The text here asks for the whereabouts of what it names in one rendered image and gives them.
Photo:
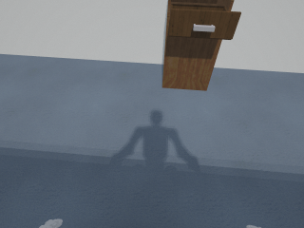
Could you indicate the handle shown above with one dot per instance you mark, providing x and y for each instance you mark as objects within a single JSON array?
[{"x": 206, "y": 28}]

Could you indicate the left robot hand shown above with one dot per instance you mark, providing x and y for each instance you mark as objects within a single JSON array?
[{"x": 52, "y": 223}]

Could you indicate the drawer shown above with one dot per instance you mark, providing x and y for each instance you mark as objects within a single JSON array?
[{"x": 184, "y": 16}]

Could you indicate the cabinet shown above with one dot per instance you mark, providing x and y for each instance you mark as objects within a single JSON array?
[{"x": 189, "y": 62}]

